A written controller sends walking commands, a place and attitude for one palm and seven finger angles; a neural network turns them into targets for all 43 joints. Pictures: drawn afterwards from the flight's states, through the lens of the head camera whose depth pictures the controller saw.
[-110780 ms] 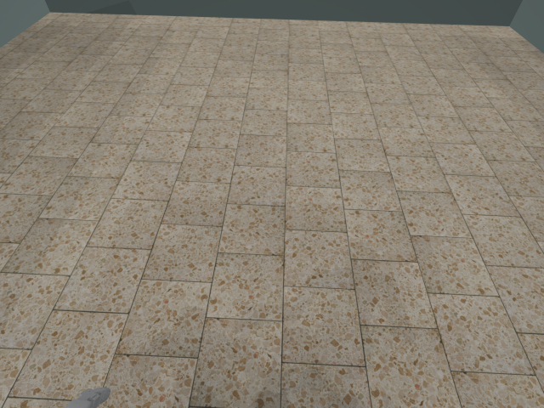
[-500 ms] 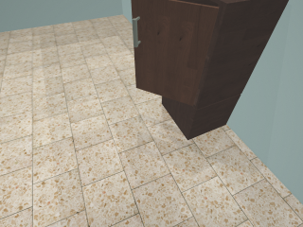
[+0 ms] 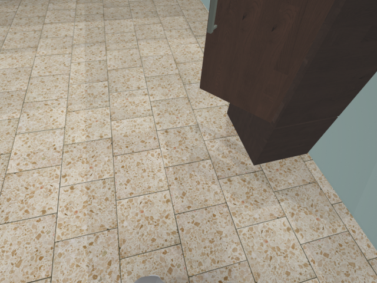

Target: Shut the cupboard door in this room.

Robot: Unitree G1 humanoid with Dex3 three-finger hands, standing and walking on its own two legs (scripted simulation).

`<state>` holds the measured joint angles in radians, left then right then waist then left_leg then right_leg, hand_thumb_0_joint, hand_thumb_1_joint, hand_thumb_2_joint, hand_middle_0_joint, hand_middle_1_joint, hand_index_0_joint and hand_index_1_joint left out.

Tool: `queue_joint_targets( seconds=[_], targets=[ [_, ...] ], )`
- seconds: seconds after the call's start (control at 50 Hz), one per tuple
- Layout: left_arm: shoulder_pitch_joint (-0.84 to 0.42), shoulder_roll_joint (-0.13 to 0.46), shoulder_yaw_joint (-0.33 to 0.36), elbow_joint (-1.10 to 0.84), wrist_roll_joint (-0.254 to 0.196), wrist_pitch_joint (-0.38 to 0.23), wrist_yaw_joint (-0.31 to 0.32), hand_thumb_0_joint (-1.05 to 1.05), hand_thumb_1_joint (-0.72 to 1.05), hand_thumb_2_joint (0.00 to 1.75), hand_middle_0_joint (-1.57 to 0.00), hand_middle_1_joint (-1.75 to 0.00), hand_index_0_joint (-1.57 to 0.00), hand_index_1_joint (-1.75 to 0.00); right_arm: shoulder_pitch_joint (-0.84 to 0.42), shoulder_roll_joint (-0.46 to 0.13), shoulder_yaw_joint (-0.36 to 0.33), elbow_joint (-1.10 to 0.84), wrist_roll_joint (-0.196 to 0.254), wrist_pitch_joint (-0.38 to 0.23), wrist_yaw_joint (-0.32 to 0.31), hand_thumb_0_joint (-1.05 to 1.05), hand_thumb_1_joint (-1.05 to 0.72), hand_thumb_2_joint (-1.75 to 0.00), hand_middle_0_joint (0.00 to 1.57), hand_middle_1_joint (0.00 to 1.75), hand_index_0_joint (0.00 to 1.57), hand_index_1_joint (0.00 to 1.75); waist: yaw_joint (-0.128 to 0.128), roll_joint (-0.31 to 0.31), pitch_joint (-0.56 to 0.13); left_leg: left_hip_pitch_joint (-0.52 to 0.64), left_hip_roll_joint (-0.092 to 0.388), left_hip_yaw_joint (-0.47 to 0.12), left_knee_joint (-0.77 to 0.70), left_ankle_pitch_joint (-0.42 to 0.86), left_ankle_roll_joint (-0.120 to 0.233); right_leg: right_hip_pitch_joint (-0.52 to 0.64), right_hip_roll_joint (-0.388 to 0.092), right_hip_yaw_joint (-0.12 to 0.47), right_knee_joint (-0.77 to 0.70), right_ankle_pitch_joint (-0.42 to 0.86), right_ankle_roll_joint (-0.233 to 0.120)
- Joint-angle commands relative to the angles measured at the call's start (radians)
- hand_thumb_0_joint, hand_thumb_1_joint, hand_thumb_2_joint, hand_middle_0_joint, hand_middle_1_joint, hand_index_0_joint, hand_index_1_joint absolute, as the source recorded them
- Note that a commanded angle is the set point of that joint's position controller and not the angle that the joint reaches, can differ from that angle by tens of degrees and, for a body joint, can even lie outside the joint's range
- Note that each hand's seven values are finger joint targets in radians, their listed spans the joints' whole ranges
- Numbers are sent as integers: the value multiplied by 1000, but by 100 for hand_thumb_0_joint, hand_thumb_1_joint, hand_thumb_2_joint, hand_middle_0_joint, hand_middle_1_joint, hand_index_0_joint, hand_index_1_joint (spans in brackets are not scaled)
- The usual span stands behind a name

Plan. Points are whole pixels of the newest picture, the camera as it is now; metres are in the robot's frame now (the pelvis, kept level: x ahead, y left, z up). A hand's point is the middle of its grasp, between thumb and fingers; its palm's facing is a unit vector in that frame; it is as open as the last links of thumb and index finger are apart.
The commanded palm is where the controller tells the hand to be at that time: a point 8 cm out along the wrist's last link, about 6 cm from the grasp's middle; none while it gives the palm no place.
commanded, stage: walk to a spot facing it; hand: left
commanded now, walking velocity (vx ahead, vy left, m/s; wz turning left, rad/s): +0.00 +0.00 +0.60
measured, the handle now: (214, 12) +1.05 -0.08 +0.06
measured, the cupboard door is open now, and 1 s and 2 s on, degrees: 40 40 40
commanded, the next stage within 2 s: turn to face it in 1.10 s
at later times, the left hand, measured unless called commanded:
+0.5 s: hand out of the picture +0.00 +0.17 -0.13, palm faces +0.35 -0.89 -0.30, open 7.4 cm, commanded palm none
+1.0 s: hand (66, 279) +0.15 +0.28 -0.14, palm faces +0.60 -0.77 -0.21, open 7.4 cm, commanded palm none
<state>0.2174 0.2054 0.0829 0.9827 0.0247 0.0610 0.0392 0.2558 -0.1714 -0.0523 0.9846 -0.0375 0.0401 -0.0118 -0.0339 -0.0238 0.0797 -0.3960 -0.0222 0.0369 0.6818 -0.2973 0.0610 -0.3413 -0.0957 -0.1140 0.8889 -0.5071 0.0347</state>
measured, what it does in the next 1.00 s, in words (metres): walks ahead, turning left: right foot, then left foot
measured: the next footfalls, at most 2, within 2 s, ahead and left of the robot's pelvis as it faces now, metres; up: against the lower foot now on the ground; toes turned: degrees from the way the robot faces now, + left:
right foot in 0.30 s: +0.04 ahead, -0.16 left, +0.00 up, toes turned +13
left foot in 0.72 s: +0.17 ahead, +0.18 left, +0.00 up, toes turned +38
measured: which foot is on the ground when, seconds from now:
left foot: down 0.00-0.28, up 0.30-0.70, down 0.72-1.00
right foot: up 0.00-0.28, down 0.30-0.72, up 0.74-1.00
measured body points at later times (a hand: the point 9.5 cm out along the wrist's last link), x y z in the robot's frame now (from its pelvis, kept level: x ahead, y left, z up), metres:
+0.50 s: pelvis +0.04 -0.04 +0.03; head +0.09 -0.05 +0.47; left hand -0.02 +0.21 -0.10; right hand +0.20 -0.28 -0.13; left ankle +0.02 +0.11 -0.63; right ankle +0.00 -0.17 -0.72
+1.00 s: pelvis +0.20 +0.08 +0.01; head +0.22 +0.09 +0.46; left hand +0.12 +0.32 -0.13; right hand +0.39 -0.07 -0.14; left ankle +0.13 +0.15 -0.72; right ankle +0.36 +0.01 -0.68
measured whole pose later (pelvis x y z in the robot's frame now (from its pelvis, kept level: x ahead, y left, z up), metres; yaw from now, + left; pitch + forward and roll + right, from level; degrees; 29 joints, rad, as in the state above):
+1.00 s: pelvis +0.20 +0.08 +0.01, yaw +36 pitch -1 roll +1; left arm 0.24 0.18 0.06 0.90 0.03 0.00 -0.02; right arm 0.23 -0.19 -0.02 0.96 -0.03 -0.02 -0.01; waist 0.01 -0.01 0.06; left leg -0.19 -0.04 0.06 0.50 -0.29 0.05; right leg -0.53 -0.15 -0.05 0.85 -0.28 0.04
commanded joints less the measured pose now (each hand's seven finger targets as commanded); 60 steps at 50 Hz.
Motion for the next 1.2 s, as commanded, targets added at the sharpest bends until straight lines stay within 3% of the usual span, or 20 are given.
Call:
queue_joint_targets(
  seconds=[0.0,0.16,0.22,0.24,0.26,0.28,0.32,0.4,0.56,0.64,0.66,0.68,0.7,0.72,0.82,1.06,1.08,1.1,1.12,1.18],
  targets=[
    [-45,98,22,-121,4,-28,-10,0,90,90,-20,-30,-20,-30,83,-211,-42,-61,2,-25,-24,0,-90,-90,20,30,20,30,-6,145,-88,165,280,-500,-395,155,86,-224,25,150,271,77,5],
    [-52,95,7,-165,-1,-30,-27,0,90,90,-20,-30,-20,-30,19,-247,-55,-104,-4,-10,-12,0,-90,-90,20,30,20,30,-2,192,-135,177,183,-510,-430,-137,92,-84,97,119,-88,52,16],
    [90,120,14,-132,-2,-34,-36,0,90,90,-20,-30,-20,-30,-55,-255,-65,-130,-2,-1,-6,0,-90,-90,20,30,20,30,62,212,-129,-15,98,-451,-412,-289,38,220,153,49,-379,96,-5],
    [181,150,26,-113,3,-39,-34,0,90,90,-20,-30,-20,-30,-100,-223,-63,-144,6,1,-3,0,-90,-90,20,30,20,30,113,123,-114,-196,31,-381,-297,-338,-3,405,113,90,-529,95,-24],
    [203,236,41,-120,23,-49,-23,0,90,90,-20,-30,-20,-30,-95,-138,-48,-163,24,-2,2,0,-90,-90,20,30,20,30,128,-195,-97,-425,-86,-179,49,-323,-70,508,-163,408,-722,-173,-105],
    [124,258,28,-146,13,-48,-14,0,90,90,-20,-30,-20,-30,-133,-146,-51,-182,11,-12,6,0,-90,-90,20,30,20,30,107,-277,25,-493,-78,-114,341,-254,-88,293,-379,648,-811,-301,-157],
    [-56,236,32,-192,-4,-68,-12,0,90,90,-20,-30,-20,-30,-61,-169,-57,-177,-3,0,25,0,-90,-90,20,30,20,30,-7,-105,0,-385,14,-131,519,-110,-90,184,-348,489,-790,-173,-174],
    [30,153,10,-143,-1,-109,-22,0,90,90,-20,-30,-20,-30,-109,-141,-40,-170,7,-13,57,0,-90,-90,20,30,20,30,15,-119,40,-373,57,-47,487,33,-100,267,-199,150,-698,264,-127],
    [282,157,7,-49,8,-121,-17,0,90,90,-20,-30,-20,-30,-311,-91,3,-222,10,-26,74,0,-90,-90,20,30,20,30,107,-178,40,-350,60,80,142,15,-57,493,-227,-15,-581,796,-113],
    [240,210,15,-63,3,-130,-21,0,90,90,-20,-30,-20,-30,-132,-128,-2,-178,6,-48,63,0,-90,-90,20,30,20,30,3,-163,-78,35,-45,172,-35,-26,8,410,-234,-119,-322,1158,-92],
    [222,220,13,-65,-5,-130,-25,0,90,90,-20,-30,-20,-30,9,-169,-15,-138,0,-50,57,0,-90,-90,20,30,20,30,-71,-114,-154,269,-54,167,-103,56,24,288,-217,-152,-140,1060,-68],
    [212,194,11,-85,-10,-131,-37,0,90,90,-20,-30,-20,-30,162,-264,-40,-105,-5,-52,44,0,-90,-90,20,30,20,30,-147,14,-275,574,100,-45,-132,75,87,39,-171,-150,121,722,-34],
    [193,125,-5,-134,-17,-127,-50,0,90,90,-20,-30,-20,-30,271,-393,-71,-85,-4,-59,31,0,-90,-90,20,30,20,30,-164,247,-377,774,416,-544,-208,211,217,-284,-7,-79,454,-44,11],
    [78,148,-7,-174,-18,-117,-43,0,90,90,-20,-30,-20,-30,276,-400,-76,-71,17,-52,19,0,-90,-90,20,30,20,30,-173,113,-355,745,463,-603,-315,263,253,-374,-10,68,548,-50,-7],
    [169,71,-2,-96,12,-81,-53,0,90,90,-20,-30,-20,-30,-40,-197,-9,-120,10,-89,-3,0,-90,-90,20,30,20,30,18,167,-50,127,275,-240,-424,-4,127,-199,-83,103,297,139,1],
    [149,91,17,-109,12,-92,-64,0,90,90,-20,-30,-20,-30,-8,-157,-23,-56,14,-81,5,0,-90,-90,20,30,20,30,100,40,22,-53,153,-155,-276,-143,82,197,38,27,-303,330,7],
    [243,140,30,-88,16,-106,-59,0,90,90,-20,-30,-20,-30,-1,-133,-19,-60,20,-82,7,0,-90,-90,20,30,20,30,142,-80,-15,-131,72,-88,-56,-142,46,325,-43,146,-410,202,-23],
    [320,239,50,-79,25,-118,-47,0,90,90,-20,-30,-20,-30,43,-68,-11,-76,28,-84,15,0,-90,-90,20,30,20,30,165,-354,-84,-259,-60,30,298,-283,-4,427,-304,494,-609,66,-110],
    [317,251,46,-87,10,-109,-37,0,90,90,-20,-30,-20,-30,36,-93,-19,-91,22,-77,16,0,-90,-90,20,30,20,30,147,-302,-101,-272,-19,-49,520,-325,-2,353,-402,642,-727,-109,-164],
    [119,117,17,-130,5,-117,-20,0,90,90,-20,-30,-20,-30,2,-95,-19,-59,17,-74,14,0,-90,-90,20,30,20,30,64,-125,-69,-249,83,-98,621,-65,-35,213,-316,364,-672,247,-155]
  ],
)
